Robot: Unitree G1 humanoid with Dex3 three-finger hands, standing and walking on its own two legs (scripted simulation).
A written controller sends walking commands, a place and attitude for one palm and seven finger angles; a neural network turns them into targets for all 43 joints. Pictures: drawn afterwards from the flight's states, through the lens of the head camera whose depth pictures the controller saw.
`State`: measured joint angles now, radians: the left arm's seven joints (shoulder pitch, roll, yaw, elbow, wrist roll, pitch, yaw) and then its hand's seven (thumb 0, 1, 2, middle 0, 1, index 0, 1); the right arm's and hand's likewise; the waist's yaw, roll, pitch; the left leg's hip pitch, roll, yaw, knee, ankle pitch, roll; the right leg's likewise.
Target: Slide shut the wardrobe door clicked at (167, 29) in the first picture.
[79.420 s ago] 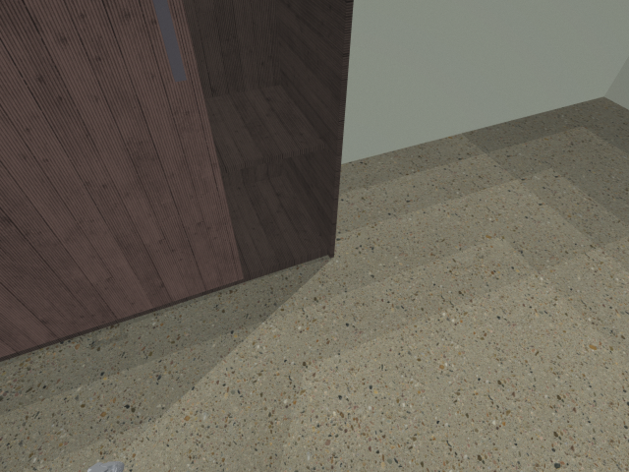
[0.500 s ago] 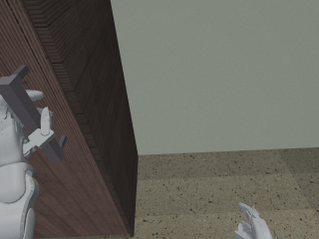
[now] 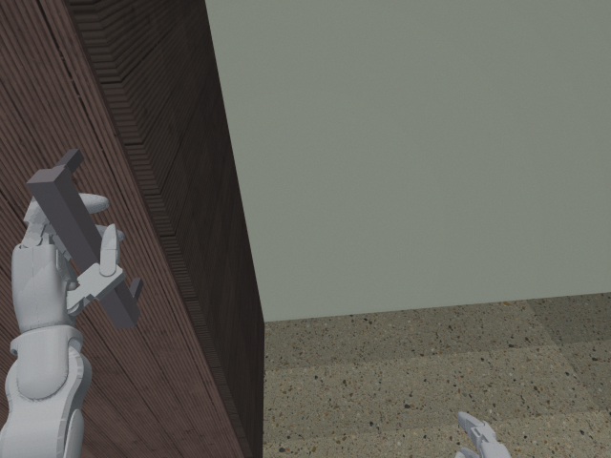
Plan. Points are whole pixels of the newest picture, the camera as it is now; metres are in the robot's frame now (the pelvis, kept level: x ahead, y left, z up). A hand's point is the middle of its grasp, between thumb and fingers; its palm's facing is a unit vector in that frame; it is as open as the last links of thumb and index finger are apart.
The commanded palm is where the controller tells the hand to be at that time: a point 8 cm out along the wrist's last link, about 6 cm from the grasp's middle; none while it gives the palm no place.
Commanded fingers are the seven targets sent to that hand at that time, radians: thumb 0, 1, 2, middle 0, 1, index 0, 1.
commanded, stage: stop walking and hold the door there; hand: left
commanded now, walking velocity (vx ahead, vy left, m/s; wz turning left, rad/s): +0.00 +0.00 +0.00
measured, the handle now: (102, 245) +0.29 +0.25 +0.21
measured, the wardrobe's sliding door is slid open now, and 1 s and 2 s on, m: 0.00 0.00 0.02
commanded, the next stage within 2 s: loosen the grip on the handle in 0.48 s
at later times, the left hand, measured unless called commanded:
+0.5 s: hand (111, 265) +0.25 +0.22 +0.21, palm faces +0.36 -0.92 -0.15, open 6.1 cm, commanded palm +0.22 +0.25 +0.19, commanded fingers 0.00 0.90 0.90 -0.45 -1.40 -0.45 -1.40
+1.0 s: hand (104, 257) +0.26 +0.23 +0.22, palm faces +0.42 -0.90 -0.16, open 12.7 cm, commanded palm +0.22 +0.27 +0.21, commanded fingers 0.00 -0.55 0.20 -0.29 -1.20 -0.29 -1.20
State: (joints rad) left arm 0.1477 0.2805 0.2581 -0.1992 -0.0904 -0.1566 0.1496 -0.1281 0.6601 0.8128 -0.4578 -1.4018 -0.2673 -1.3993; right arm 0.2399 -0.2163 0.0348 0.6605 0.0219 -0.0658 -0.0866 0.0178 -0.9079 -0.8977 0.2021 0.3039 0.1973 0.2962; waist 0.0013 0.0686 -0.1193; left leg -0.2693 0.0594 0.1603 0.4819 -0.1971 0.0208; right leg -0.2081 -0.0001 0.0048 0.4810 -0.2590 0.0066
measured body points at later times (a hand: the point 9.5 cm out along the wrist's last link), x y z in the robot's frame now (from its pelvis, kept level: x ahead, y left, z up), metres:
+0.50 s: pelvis +0.00 +0.02 +0.00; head -0.03 +0.00 +0.45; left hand +0.23 +0.27 +0.22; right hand +0.18 -0.21 -0.08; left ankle +0.04 +0.10 -0.74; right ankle +0.00 -0.12 -0.74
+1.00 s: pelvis -0.02 -0.04 +0.00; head -0.05 -0.05 +0.44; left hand +0.23 +0.27 +0.22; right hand +0.19 -0.25 -0.09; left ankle +0.04 +0.10 -0.74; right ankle +0.00 -0.12 -0.74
